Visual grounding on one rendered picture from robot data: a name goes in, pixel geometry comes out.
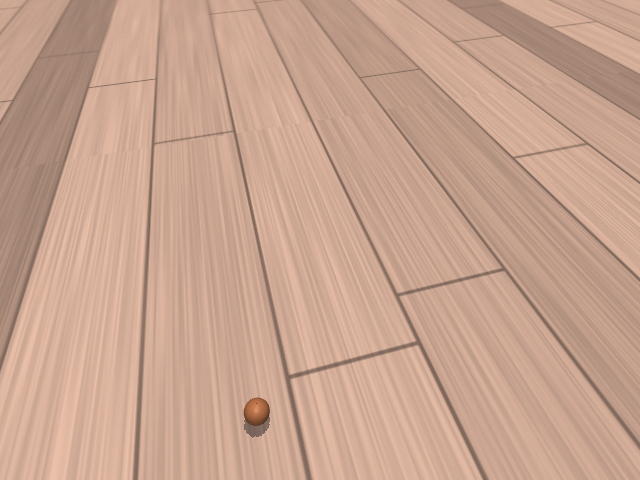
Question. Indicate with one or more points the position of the ball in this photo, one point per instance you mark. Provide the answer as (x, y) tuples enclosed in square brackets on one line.
[(256, 411)]

